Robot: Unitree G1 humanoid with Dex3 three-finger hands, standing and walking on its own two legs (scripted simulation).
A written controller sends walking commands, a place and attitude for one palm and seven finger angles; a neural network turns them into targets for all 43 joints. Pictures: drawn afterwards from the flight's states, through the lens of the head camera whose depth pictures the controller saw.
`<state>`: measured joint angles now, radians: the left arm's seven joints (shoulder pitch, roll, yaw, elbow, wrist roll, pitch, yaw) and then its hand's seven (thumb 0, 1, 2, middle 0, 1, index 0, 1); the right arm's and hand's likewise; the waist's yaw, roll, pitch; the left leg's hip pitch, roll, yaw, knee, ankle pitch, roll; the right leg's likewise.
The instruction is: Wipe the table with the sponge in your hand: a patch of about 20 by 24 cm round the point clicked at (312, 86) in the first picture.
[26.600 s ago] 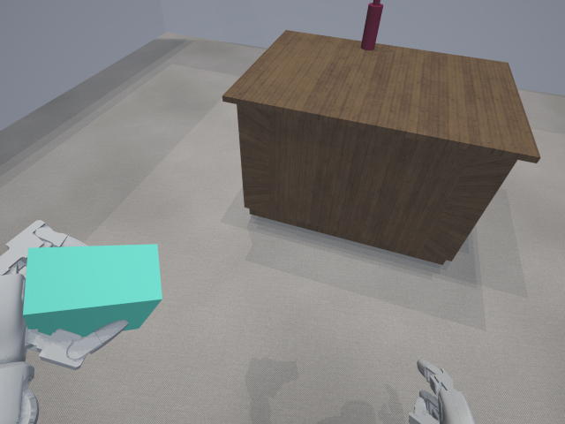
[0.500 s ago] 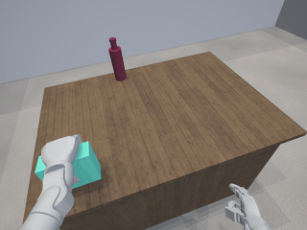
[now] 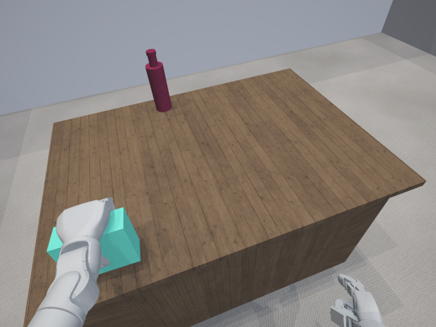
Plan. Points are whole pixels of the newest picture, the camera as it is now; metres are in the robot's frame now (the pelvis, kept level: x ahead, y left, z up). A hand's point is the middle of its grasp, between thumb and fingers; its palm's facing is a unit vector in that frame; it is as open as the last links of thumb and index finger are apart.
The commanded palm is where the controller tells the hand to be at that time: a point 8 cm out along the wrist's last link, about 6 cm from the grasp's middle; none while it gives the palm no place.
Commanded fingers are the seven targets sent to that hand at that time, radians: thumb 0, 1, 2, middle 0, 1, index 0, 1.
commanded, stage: lower the sponge onto the table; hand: left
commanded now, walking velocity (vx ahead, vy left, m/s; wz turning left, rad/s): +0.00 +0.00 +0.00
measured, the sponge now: (101, 249) +0.25 +0.29 -0.03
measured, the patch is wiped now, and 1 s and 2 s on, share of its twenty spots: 0.00 0.10 0.25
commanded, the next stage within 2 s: wipe forward along the first lane in 1.06 s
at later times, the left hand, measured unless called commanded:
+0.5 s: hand (98, 242) +0.26 +0.29 -0.01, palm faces -0.10 -0.09 -0.99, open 10.1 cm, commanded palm +0.24 +0.29 +0.06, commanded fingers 0.00 0.10 1.30 -1.20 -1.60 -1.20 -1.60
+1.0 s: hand (101, 240) +0.27 +0.30 -0.02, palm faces -0.10 -0.08 -0.99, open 10.1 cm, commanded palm +0.25 +0.29 +0.03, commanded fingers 0.00 0.10 1.30 -1.20 -1.60 -1.20 -1.60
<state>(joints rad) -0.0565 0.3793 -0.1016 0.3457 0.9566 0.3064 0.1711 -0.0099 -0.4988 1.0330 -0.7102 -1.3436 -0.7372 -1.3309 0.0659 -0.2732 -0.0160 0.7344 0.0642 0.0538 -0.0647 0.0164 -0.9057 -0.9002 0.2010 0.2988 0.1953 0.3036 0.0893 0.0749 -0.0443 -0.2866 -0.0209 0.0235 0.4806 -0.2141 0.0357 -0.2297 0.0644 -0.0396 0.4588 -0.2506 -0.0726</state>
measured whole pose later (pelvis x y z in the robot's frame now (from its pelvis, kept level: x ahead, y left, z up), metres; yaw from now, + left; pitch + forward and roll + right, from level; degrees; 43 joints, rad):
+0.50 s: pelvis +0.00 +0.01 +0.00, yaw +0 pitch +2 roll +0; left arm -0.07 0.35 -0.10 0.42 0.98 0.29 0.24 -0.01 -0.50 1.03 -0.71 -1.34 -0.74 -1.33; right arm 0.06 -0.26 -0.02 0.73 0.06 0.05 -0.05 0.02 -0.91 -0.90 0.20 0.30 0.20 0.30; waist 0.09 0.07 -0.06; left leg -0.34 -0.03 0.02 0.52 -0.23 0.04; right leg -0.28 0.06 -0.04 0.50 -0.27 -0.07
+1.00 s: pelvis +0.00 +0.01 -0.01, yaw +0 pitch +5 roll -1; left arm -0.11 0.33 -0.10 0.51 0.98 0.30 0.30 -0.01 -0.50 1.03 -0.71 -1.34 -0.74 -1.33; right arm 0.10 -0.26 -0.03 0.74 0.07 0.08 -0.04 0.02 -0.91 -0.90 0.20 0.30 0.20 0.30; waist 0.07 0.06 -0.09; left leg -0.41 -0.03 0.02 0.58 -0.25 0.05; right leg -0.35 0.06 -0.04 0.55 -0.29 -0.06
